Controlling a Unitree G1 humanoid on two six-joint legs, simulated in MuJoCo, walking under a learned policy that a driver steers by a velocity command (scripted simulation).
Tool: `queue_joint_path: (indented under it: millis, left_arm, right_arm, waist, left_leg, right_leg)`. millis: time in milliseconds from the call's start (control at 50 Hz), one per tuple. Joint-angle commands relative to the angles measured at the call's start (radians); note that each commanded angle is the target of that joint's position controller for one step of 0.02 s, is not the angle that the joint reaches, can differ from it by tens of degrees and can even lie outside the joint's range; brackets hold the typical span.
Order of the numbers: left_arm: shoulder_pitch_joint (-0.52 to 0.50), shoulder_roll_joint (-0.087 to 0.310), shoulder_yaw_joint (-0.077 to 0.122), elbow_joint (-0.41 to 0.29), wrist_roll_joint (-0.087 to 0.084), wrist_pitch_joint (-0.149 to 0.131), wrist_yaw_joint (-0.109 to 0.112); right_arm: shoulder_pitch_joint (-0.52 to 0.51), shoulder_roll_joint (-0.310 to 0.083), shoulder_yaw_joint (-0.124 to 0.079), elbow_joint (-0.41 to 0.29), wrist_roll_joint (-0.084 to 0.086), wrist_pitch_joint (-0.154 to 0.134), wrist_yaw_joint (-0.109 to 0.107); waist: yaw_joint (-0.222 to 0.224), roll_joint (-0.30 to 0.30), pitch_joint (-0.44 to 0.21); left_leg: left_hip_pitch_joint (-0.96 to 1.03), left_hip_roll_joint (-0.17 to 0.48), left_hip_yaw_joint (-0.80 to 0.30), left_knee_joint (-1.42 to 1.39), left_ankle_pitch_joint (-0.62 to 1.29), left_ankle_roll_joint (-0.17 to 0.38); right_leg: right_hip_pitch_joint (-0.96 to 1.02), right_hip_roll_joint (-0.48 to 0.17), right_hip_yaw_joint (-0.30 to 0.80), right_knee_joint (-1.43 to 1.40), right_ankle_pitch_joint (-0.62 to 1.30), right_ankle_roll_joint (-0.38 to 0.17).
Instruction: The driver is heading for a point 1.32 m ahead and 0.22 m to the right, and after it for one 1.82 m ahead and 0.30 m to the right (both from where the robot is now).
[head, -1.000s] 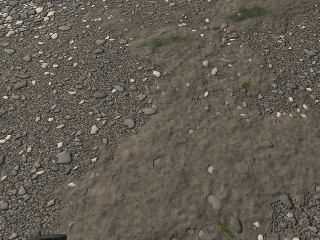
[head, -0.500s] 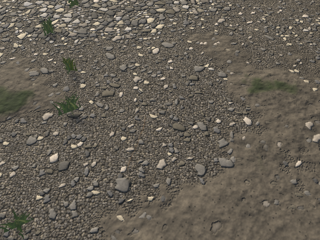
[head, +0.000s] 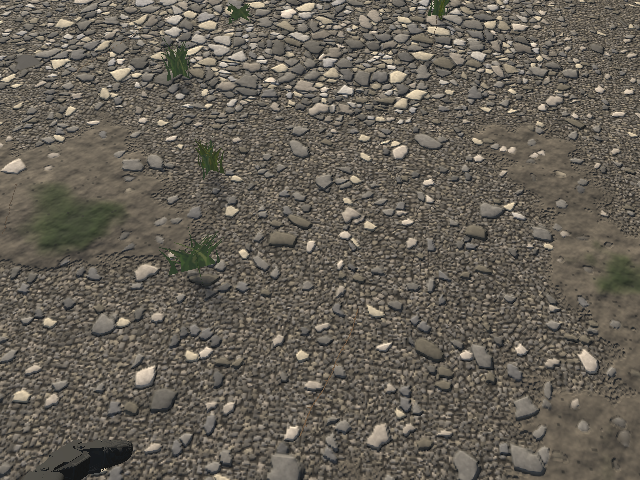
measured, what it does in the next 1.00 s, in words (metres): walks ahead: right foot, then left foot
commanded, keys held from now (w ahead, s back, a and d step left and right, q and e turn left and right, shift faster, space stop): w+q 0.02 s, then w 0.30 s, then no key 0.16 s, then e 0.48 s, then w+e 0.04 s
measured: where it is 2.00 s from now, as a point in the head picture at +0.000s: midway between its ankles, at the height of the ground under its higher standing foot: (355, 356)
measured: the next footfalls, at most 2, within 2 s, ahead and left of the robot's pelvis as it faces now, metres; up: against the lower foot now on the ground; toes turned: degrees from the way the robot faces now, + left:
right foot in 0.14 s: +0.28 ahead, -0.14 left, +0.00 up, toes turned +7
left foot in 0.60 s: +0.47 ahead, +0.12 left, +0.00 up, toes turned +4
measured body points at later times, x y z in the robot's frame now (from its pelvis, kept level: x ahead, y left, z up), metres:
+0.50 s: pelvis +0.27 -0.04 +0.00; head +0.31 -0.04 +0.45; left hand +0.25 +0.24 -0.13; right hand +0.50 -0.25 -0.09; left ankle +0.40 +0.13 -0.70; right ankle +0.24 -0.14 -0.75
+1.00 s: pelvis +0.36 -0.03 -0.02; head +0.39 -0.05 +0.43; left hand +0.51 +0.25 -0.12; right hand +0.49 -0.32 -0.13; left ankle +0.43 +0.11 -0.75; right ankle +0.36 -0.13 -0.75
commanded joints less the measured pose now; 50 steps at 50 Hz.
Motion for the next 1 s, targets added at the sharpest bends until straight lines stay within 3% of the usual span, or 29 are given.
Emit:
queue_joint_path:
  millis: [20, 100, 120, 140, 160, 180, 200, 220, 240, 260, 280, 320, 380, 420, 480, 520, 580, 600, 620, 640, 660, 680, 720, 760, 840, 920, 960, 980, 1000]
  left_arm:
    - [-0.126, 0.069, 0.010, -0.096, -0.011, -0.025, -0.015]
    - [-0.078, 0.102, 0.017, -0.084, -0.009, -0.043, -0.033]
    - [-0.020, 0.112, 0.023, -0.068, -0.006, -0.047, -0.030]
    - [0.081, 0.142, 0.039, -0.040, 0.003, -0.052, -0.025]
    - [0.237, 0.189, 0.050, -0.022, 0.016, -0.053, -0.019]
    - [0.353, 0.267, 0.074, 0.025, 0.019, -0.040, -0.024]
    - [0.360, 0.181, 0.054, 0.034, -0.017, -0.036, -0.032]
    - [0.303, 0.123, 0.037, 0.023, -0.021, -0.031, -0.029]
    - [0.247, 0.109, 0.027, 0.012, -0.007, -0.022, -0.026]
    - [0.213, 0.092, 0.020, 0.016, 0.000, -0.018, -0.025]
    - [0.199, 0.077, 0.012, 0.018, 0.008, -0.020, -0.023]
    - [0.207, 0.072, 0.008, 0.032, 0.001, -0.022, -0.022]
    - [0.208, 0.119, 0.016, 0.055, -0.003, -0.020, -0.013]
    - [0.212, 0.138, 0.020, 0.068, -0.007, -0.007, -0.005]
    - [0.263, 0.141, 0.015, 0.099, -0.014, 0.011, 0.001]
    - [0.289, 0.141, 0.013, 0.121, -0.022, 0.024, 0.003]
    - [0.255, 0.150, 0.013, 0.121, -0.031, 0.040, 0.009]
    - [0.271, 0.130, 0.007, 0.113, -0.020, 0.035, 0.009]
    - [0.309, 0.075, -0.012, 0.090, 0.004, 0.024, 0.006]
    - [0.412, 0.040, -0.029, 0.102, -0.014, 0.027, 0.007]
    - [0.391, 0.132, -0.002, 0.114, -0.029, 0.045, 0.008]
    - [0.334, 0.146, 0.010, 0.094, -0.038, 0.065, 0.015]
    - [0.303, 0.130, 0.019, 0.090, -0.027, 0.116, 0.037]
    - [0.323, 0.097, 0.019, 0.078, -0.020, 0.149, 0.049]
    - [0.269, 0.072, 0.016, 0.032, -0.011, 0.153, 0.037]
    - [0.228, 0.098, 0.021, -0.005, -0.012, 0.152, 0.011]
    - [0.264, 0.102, 0.029, 0.001, -0.010, 0.153, 0.000]
    - [0.303, 0.112, 0.038, 0.020, -0.009, 0.153, -0.001]
    - [0.349, 0.141, 0.051, 0.035, -0.007, 0.155, 0.005]
  right_arm:
    - [0.027, -0.174, -0.047, -0.045, 0.007, -0.006, -0.011]
    - [0.048, -0.159, -0.044, -0.029, -0.003, 0.005, -0.018]
    - [0.037, -0.155, -0.042, -0.030, -0.004, 0.008, -0.017]
    - [0.028, -0.130, -0.032, -0.038, -0.007, 0.008, -0.013]
    - [0.023, -0.096, -0.015, -0.058, -0.020, 0.006, -0.010]
    - [0.180, -0.030, 0.004, -0.061, 0.007, -0.005, -0.008]
    - [0.166, -0.104, -0.002, -0.046, 0.017, -0.013, -0.009]
    - [0.045, -0.162, -0.018, -0.063, 0.018, -0.016, -0.007]
    - [-0.036, -0.156, -0.015, -0.085, 0.007, -0.018, -0.008]
    - [-0.084, -0.143, -0.016, -0.101, -0.009, -0.024, -0.005]
    - [-0.082, -0.132, -0.018, -0.104, -0.014, -0.025, -0.001]
    - [-0.058, -0.095, -0.011, -0.099, -0.009, -0.022, 0.004]
    - [-0.119, -0.051, 0.007, -0.123, -0.024, -0.017, 0.001]
    - [-0.152, -0.031, 0.017, -0.125, -0.024, -0.020, 0.005]
    - [-0.225, -0.040, 0.017, -0.133, -0.017, -0.019, 0.014]
    - [-0.271, -0.055, 0.011, -0.150, -0.023, -0.021, 0.018]
    - [-0.197, -0.102, -0.010, -0.124, -0.039, -0.032, 0.017]
    - [-0.150, -0.157, -0.026, -0.116, -0.050, -0.036, 0.006]
    - [-0.080, -0.222, -0.038, -0.121, -0.069, -0.028, -0.008]
    - [-0.046, -0.203, -0.036, -0.120, -0.060, -0.002, -0.009]
    - [-0.044, -0.149, -0.022, -0.124, -0.041, 0.016, -0.006]
    - [-0.098, -0.133, -0.017, -0.126, -0.028, 0.025, -0.008]
    - [-0.218, -0.105, -0.008, -0.128, -0.027, 0.030, -0.011]
    - [-0.286, -0.117, -0.014, -0.121, -0.048, 0.029, -0.012]
    - [-0.312, -0.125, -0.021, -0.097, -0.042, 0.024, -0.027]
    - [-0.290, -0.164, -0.034, -0.067, -0.026, 0.040, -0.032]
    - [-0.304, -0.173, -0.037, -0.056, -0.007, 0.050, -0.031]
    - [-0.280, -0.158, -0.037, -0.042, 0.002, 0.055, -0.028]
    - [-0.250, -0.119, -0.031, -0.025, 0.001, 0.061, -0.023]
  waist:
    - [-0.012, 0.123, -0.010]
    - [0.012, 0.160, -0.020]
    - [0.046, 0.171, -0.038]
    - [0.095, 0.157, -0.108]
    - [0.164, 0.079, -0.252]
    - [0.116, -0.241, -0.378]
    - [0.139, -0.216, -0.329]
    - [0.161, -0.105, -0.179]
    - [0.146, -0.025, -0.108]
    - [0.126, -0.004, -0.045]
    - [0.099, -0.028, -0.042]
    - [0.079, -0.058, -0.053]
    - [0.072, -0.036, -0.034]
    - [0.081, -0.043, -0.062]
    - [0.115, -0.053, -0.082]
    - [0.121, -0.054, -0.076]
    - [0.056, -0.041, -0.095]
    - [0.045, 0.002, -0.141]
    - [0.043, 0.146, -0.256]
    - [0.038, 0.318, -0.406]
    - [0.017, 0.214, -0.395]
    - [0.034, 0.180, -0.298]
    - [0.077, 0.157, -0.168]
    - [0.113, 0.199, -0.113]
    - [0.105, 0.183, -0.128]
    - [0.091, 0.175, -0.148]
    - [0.122, 0.162, -0.141]
    - [0.128, 0.132, -0.146]
    - [0.136, 0.028, -0.105]
  left_leg:
    - [-0.065, 0.223, -0.188, -0.074, 0.131, 0.126]
    - [0.059, 0.278, -0.250, 0.031, 0.223, 0.107]
    - [0.065, 0.265, -0.244, 0.081, 0.322, 0.093]
    - [0.049, 0.211, -0.209, 0.203, 0.433, 0.068]
    - [-0.073, 0.155, -0.148, 0.459, 0.320, 0.033]
    - [-0.447, -0.002, -0.040, 0.806, -0.165, -0.051]
    - [-0.600, 0.031, -0.080, 0.939, -0.335, -0.057]
    - [-0.652, 0.073, -0.079, 0.975, -0.253, -0.055]
    - [-0.631, 0.113, -0.034, 0.952, -0.182, -0.054]
    - [-0.618, 0.144, -0.014, 0.888, -0.132, -0.056]
    - [-0.568, 0.177, -0.004, 0.834, -0.095, -0.056]
    - [-0.522, 0.195, 0.025, 0.758, -0.083, -0.065]
    - [-0.495, 0.194, 0.072, 0.581, -0.042, -0.104]
    - [-0.413, 0.174, 0.102, 0.441, 0.091, -0.110]
    - [-0.331, 0.133, 0.115, 0.291, 0.266, -0.106]
    - [-0.308, 0.116, 0.097, 0.226, 0.264, -0.093]
    - [-0.152, 0.099, 0.095, 0.072, 0.341, -0.051]
    - [-0.005, 0.168, 0.051, 0.069, 0.602, -0.017]
    - [0.268, 0.373, -0.098, 0.178, 1.016, 0.078]
    - [0.403, 0.562, -0.282, 0.178, 1.074, 0.231]
    - [0.328, 0.525, -0.274, 0.140, 0.876, 0.221]
    - [0.243, 0.486, -0.216, 0.095, 0.667, 0.191]
    - [0.010, 0.422, -0.120, -0.014, 0.323, 0.149]
    - [-0.176, 0.378, -0.018, -0.086, 0.195, 0.142]
    - [-0.187, 0.386, 0.081, -0.091, 0.197, 0.146]
    - [-0.126, 0.430, 0.096, -0.063, 0.186, 0.135]
    - [-0.130, 0.420, 0.130, -0.004, 0.137, 0.090]
    - [-0.172, 0.390, 0.161, 0.042, -0.022, 0.046]
    - [-0.280, 0.327, 0.226, 0.182, -0.209, -0.027]
  right_leg:
    - [0.114, 0.057, -0.032, -0.101, 0.065, -0.005]
    - [0.162, 0.054, -0.039, -0.152, -0.048, -0.055]
    - [0.242, 0.069, -0.065, -0.183, -0.070, -0.078]
    - [0.404, 0.063, -0.068, -0.197, -0.062, -0.115]
    - [0.668, -0.079, 0.077, -0.155, -0.066, -0.181]
    - [1.016, -0.286, 0.525, -0.229, -0.279, -0.354]
    - [1.014, -0.320, 0.692, -0.327, -0.518, -0.358]
    - [0.889, -0.281, 0.558, -0.346, -0.539, -0.315]
    - [0.766, -0.239, 0.435, -0.358, -0.445, -0.287]
    - [0.661, -0.203, 0.353, -0.382, -0.332, -0.285]
    - [0.605, -0.173, 0.293, -0.399, -0.245, -0.273]
    - [0.564, -0.144, 0.220, -0.430, -0.143, -0.278]
    - [0.513, -0.143, 0.093, -0.425, 0.287, -0.294]
    - [0.492, -0.104, -0.003, -0.406, 0.419, -0.264]
    - [0.515, -0.084, -0.045, -0.383, 0.397, -0.234]
    - [0.544, -0.098, -0.007, -0.338, 0.357, -0.224]
    - [0.545, -0.079, 0.044, -0.202, 0.272, -0.178]
    - [0.482, -0.024, 0.027, -0.103, 0.186, -0.136]
    - [0.275, 0.056, -0.013, 0.121, -0.187, -0.083]
    - [0.125, 0.119, -0.050, 0.384, -0.752, -0.036]
    - [0.091, 0.087, -0.002, 0.505, -0.790, -0.019]
    - [0.023, 0.063, -0.024, 0.561, -0.729, -0.007]
    - [0.054, 0.013, -0.035, 0.545, -0.601, 0.023]
    - [0.164, 0.018, -0.077, 0.517, -0.511, 0.036]
    - [0.236, -0.006, -0.098, 0.331, -0.410, 0.011]
    - [0.304, -0.002, -0.129, 0.181, -0.382, -0.028]
    - [0.389, 0.024, -0.167, 0.027, -0.307, -0.066]
    - [0.461, 0.052, -0.177, -0.041, -0.288, -0.099]
    - [0.528, 0.021, -0.082, -0.158, -0.299, -0.150]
